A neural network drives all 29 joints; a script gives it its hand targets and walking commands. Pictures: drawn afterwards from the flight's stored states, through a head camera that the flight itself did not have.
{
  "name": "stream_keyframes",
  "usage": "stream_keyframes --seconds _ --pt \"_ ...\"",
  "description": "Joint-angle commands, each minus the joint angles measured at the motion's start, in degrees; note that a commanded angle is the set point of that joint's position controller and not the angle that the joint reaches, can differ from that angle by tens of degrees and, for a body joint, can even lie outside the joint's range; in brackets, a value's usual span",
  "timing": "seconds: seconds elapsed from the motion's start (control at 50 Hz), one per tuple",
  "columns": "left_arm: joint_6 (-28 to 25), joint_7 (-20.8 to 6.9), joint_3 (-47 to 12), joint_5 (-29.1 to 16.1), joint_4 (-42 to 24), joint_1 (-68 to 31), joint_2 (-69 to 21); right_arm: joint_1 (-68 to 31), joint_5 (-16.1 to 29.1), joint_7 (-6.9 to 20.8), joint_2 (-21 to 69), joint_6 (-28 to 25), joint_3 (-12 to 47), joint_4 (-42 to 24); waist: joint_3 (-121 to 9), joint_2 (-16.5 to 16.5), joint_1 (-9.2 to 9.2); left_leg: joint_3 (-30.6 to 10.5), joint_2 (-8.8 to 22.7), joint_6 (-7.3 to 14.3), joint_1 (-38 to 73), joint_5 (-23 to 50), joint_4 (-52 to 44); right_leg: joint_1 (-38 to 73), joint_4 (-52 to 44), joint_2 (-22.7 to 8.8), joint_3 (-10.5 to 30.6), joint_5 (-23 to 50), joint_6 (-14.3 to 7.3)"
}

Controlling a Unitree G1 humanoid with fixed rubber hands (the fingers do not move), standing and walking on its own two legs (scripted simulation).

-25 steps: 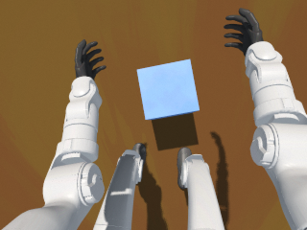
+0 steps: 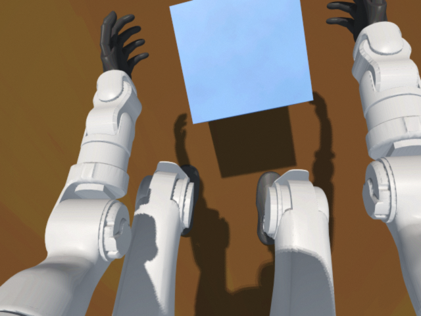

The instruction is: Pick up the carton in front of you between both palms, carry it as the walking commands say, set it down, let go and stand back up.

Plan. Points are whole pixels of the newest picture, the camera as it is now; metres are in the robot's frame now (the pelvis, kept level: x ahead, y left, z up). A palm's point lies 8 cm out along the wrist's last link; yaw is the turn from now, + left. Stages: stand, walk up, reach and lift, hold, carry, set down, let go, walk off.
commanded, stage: reach and lift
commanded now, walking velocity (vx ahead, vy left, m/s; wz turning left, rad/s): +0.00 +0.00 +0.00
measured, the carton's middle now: (240, 67) +0.50 -0.03 -0.32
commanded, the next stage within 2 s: none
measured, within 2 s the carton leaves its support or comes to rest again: leaves its support in 1.08 s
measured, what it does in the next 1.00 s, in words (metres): lowers itself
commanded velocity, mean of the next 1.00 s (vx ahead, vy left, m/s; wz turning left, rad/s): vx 0.00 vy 0.00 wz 0.00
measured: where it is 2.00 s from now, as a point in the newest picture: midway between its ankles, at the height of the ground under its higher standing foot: (224, 215)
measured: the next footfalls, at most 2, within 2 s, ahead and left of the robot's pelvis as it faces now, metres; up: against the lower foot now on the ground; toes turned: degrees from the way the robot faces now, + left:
none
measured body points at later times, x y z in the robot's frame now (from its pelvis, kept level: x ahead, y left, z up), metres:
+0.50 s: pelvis +0.00 +0.00 -0.07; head +0.36 -0.05 +0.19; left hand +0.51 +0.17 -0.25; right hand +0.54 -0.20 -0.27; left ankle +0.12 +0.13 -0.41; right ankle +0.11 -0.12 -0.41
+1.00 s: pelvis -0.01 +0.00 -0.07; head +0.35 -0.05 +0.20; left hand +0.51 +0.13 -0.24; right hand +0.55 -0.17 -0.25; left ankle +0.12 +0.13 -0.41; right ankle +0.11 -0.12 -0.41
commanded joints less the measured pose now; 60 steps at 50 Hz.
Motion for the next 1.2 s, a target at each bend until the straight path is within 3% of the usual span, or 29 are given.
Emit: stream_keyframes --seconds 0.0,0.08,0.2,0.28,0.36,0.44,0.54,0.74,0.8,0.82,0.9,0.98,1.1,1.18 --pt "-0.25 0.74 -0.1 -0.69 -3.17 -14.78 6.07 -20.6 1.55 0.09 -7.44 -0.66 0.45 -2.03 -62.56 -9.64 0.79 5.04 0.04 -1.73 29.24 7.53 -5.01 37.86 -7.84 -1.79 -2.15 5.97 -0.19" --pt "-0.91 0.44 0.01 -0.24 2.46 -19.5 6.5 -23.42 2.2 0.28 -7.75 -1.39 1.22 4.33 -55.64 -7.56 0.67 4.73 0.61 -1.55 27.87 5.32 -1.13 31.97 -4.8 -2.73 -1.19 2.13 -0.71" --pt "-3.32 -0.05 -1.08 -1.16 7.82 -22.96 7.14 -26.91 3.13 -0.36 -8.57 -3.71 2.82 7.96 -52.94 -6.06 0.16 4.16 0.58 -1.61 28.11 9.46 4.34 29.64 0.32 -3.24 -0.05 5.83 -0.83" --pt "-4.27 -1.03 -5.7 -6.65 12.24 -22.45 4.57 -27.13 3.9 -1.42 -8.7 -5.28 4.63 6.0 -55.84 -7.96 -3.09 4.25 -0.17 -2.1 26.06 13.43 7.29 34.1 2.65 -3.53 -0.32 11.85 -0.85" --pt "-5.37 -1.16 -7.53 -9.29 11.41 -20.24 4.26 -24.31 2.99 -2.22 -7.74 -5.96 4.08 2.61 -57.8 -9.59 -5.06 3.95 -1.1 -2.15 23.57 16.63 8.37 36.84 3.89 -3.68 -0.72 16.69 -0.67" --pt "-6.04 -0.47 -7.44 -9.21 10.63 -16.92 4.62 -22.68 3.84 -2.31 -5.54 -6.0 4.71 -0.6 -59.87 -10.6 -3.65 4.52 -1.61 -1.85 21.96 17.96 8.58 40.47 4.58 -3.42 -0.77 20.05 -0.25" --pt "-6.1 -0.35 -4.79 -5.87 12.22 -16.74 5.28 -21.06 4.41 -1.84 -2.27 -5.29 5.56 3.02 -50.88 -8.93 -1.44 4.77 -1.25 -1.6 17.72 12.86 7.74 33.69 3.09 -3.46 0.49 14.16 -0.37" --pt "-6.69 -0.62 -7.49 -5.23 12.62 -23.74 -2.79 -24.66 3.2 -2.37 3.98 -6.29 6.8 7.83 -48.1 -5.65 -4.27 3.62 -2.69 -1.81 20.96 10.51 7.22 28.36 1.16 -2.48 0.55 9.15 -1.57" --pt "-7.1 -0.35 -6.15 -3.42 14.95 -23.95 -5.49 -26.65 2.7 -2.27 7.55 -6.58 7.6 8.54 -47.56 -5.57 -3.19 3.68 -3.47 -1.64 22.19 9.96 6.86 28.15 0.96 -1.92 0.41 8.17 -1.61" --pt "-7.27 -1.09 -7.12 -3.18 13.8 -26.3 -10.03 -28.88 3.1 -1.55 13.49 -6.56 9.28 7.53 -47.56 -6.01 -2.39 3.83 -3.91 -1.23 22.43 9.95 6.77 28.28 0.82 -1.4 0.39 8.09 -1.72" --pt "-4.91 -7.31 -9.64 0.65 12.09 -40.35 -34.11 -36.94 1.54 3.87 40.56 -4.67 13.5 7.14 -48.98 -6.99 -3.33 4.53 -6.07 -0.89 20.03 10.85 8.91 27.76 2.03 0.41 -0.39 10.34 -1.78" --pt "-2.6 -11.48 -8.54 3.1 8.65 -44.93 -44.14 -36.06 -0.53 6.99 52.21 -2.72 10.9 4.84 -48.71 -5.8 -4.2 5.4 -7.12 -0.47 18.72 10.54 9.96 25.37 2.83 1.99 -1.85 10.29 -2.27" --pt "-0.95 -12.29 -15.41 -1.07 0.68 -46.5 -54.17 -37.2 2.52 6.92 62.56 -2.02 14.07 -6.06 -66.41 -5.94 -5.52 6.53 -8.18 -0.61 24.69 19.38 10.93 37.33 4.44 3.46 -3.71 21.87 -1.71" --pt "0.97 -11.5 -21.8 -2.28 -10.34 -47.13 -57.78 -33.78 3.57 5.42 68.58 0.44 17.38 -15.9 -81.4 -7.59 -5.64 7.37 -8.61 -1.09 29.18 19.36 9.06 49.73 3.45 4.69 -5.02 25.34 -0.51"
